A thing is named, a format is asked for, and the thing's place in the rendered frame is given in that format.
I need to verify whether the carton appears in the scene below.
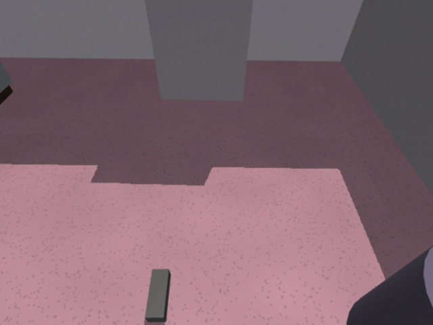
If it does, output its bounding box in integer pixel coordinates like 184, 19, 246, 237
145, 269, 170, 322

